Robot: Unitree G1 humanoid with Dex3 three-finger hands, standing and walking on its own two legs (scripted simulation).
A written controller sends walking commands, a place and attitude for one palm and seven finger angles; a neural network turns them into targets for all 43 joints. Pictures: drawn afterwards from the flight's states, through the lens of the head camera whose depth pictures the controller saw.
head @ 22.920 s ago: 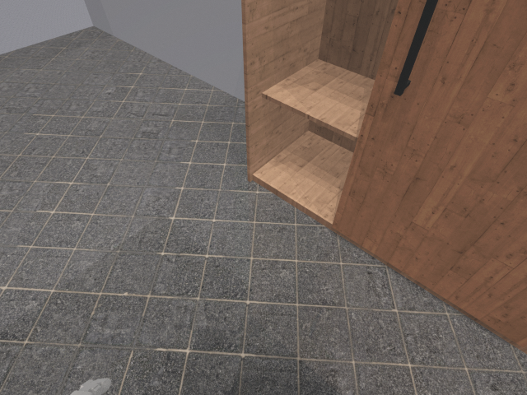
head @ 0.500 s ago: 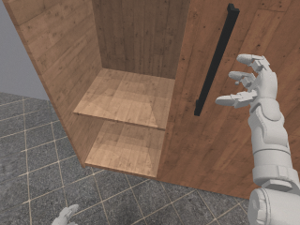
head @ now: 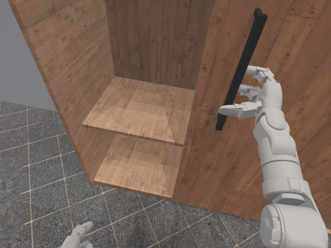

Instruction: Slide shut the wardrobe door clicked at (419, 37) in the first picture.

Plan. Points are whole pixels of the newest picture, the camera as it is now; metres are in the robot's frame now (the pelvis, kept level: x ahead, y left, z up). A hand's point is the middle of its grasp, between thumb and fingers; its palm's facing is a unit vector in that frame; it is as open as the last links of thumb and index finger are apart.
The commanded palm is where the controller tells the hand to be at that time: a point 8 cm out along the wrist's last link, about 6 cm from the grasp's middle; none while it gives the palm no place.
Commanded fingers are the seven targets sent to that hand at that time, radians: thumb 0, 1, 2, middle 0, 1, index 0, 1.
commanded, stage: feel for the door with the fingertips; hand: right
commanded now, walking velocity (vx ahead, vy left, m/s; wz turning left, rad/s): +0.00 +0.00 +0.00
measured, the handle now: (234, 80) +0.50 -0.12 +0.19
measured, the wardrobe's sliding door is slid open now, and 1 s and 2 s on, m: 0.51 0.51 0.51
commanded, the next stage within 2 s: slide the fingers in behind the handle in 0.40 s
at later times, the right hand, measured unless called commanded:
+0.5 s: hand (236, 88) +0.46 -0.12 +0.19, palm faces +0.12 +0.99 +0.01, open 13.8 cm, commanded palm +0.43 -0.18 +0.18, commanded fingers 0.00 0.50 -0.30 0.30 1.20 0.30 1.20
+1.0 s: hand (238, 95) +0.43 -0.12 +0.19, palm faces +0.09 +1.00 +0.02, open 14.0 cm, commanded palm +0.41 -0.17 +0.18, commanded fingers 0.00 0.50 -0.30 0.30 1.20 0.30 1.20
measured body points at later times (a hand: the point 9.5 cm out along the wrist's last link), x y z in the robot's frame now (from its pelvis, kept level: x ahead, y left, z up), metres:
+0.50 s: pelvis +0.00 +0.00 +0.00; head +0.01 +0.02 +0.45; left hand +0.09 +0.25 -0.12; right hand +0.44 -0.17 +0.19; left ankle -0.03 +0.11 -0.74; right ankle +0.01 -0.12 -0.74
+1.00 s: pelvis -0.01 +0.00 +0.00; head +0.00 +0.01 +0.45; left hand +0.11 +0.25 -0.11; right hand +0.42 -0.17 +0.19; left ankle -0.03 +0.11 -0.74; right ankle +0.01 -0.12 -0.74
